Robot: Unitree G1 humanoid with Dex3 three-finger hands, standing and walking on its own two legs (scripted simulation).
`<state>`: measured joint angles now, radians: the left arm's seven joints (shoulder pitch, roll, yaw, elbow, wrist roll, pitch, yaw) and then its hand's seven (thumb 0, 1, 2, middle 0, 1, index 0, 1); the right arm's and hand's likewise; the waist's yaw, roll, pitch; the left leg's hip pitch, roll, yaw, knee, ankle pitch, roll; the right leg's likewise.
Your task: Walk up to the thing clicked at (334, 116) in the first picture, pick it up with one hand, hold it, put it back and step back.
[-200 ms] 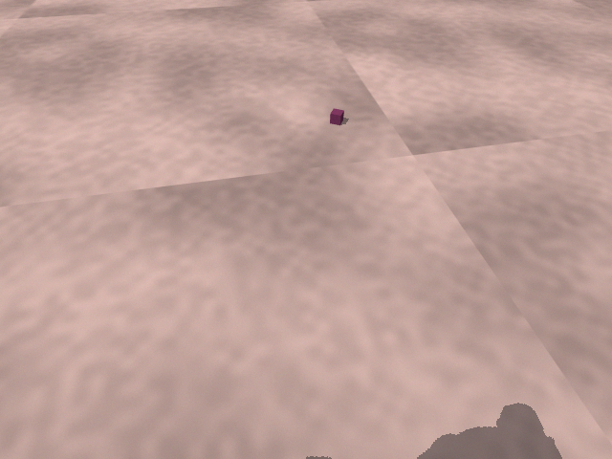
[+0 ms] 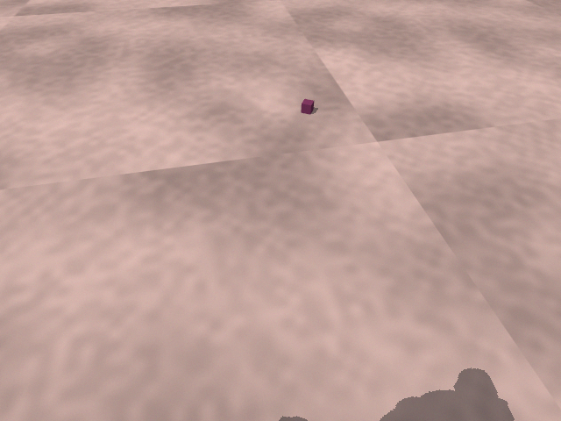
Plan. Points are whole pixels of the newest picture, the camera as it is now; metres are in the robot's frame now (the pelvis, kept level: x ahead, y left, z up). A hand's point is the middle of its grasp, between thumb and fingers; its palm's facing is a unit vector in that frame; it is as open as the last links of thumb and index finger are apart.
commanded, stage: stand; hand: left
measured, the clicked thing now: (307, 106) +2.19 -0.13 -0.75
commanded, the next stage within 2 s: walk up in 0.92 s
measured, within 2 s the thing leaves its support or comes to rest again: neither
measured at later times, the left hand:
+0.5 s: hand out of the picture +0.09 +0.25 -0.16, palm faces -0.03 -0.94 -0.34, open 7.4 cm
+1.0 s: hand out of the picture +0.09 +0.26 -0.15, palm faces +0.06 -0.95 -0.31, open 7.4 cm
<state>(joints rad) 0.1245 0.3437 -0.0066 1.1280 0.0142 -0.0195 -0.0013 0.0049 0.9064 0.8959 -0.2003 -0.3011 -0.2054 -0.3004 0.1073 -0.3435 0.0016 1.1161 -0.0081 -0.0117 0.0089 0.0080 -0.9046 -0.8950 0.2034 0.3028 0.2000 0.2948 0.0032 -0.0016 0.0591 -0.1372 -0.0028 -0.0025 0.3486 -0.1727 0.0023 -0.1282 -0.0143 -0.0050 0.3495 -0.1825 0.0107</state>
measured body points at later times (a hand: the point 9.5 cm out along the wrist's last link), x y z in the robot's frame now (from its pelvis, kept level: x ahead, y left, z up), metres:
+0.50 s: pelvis +0.01 +0.00 +0.00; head +0.02 +0.00 +0.45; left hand +0.09 +0.30 -0.13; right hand +0.09 -0.30 -0.13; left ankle +0.01 +0.12 -0.75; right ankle +0.01 -0.13 -0.75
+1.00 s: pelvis +0.02 +0.00 +0.00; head +0.02 +0.01 +0.45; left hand +0.09 +0.31 -0.13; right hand +0.09 -0.31 -0.13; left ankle +0.01 +0.12 -0.74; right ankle +0.00 -0.12 -0.74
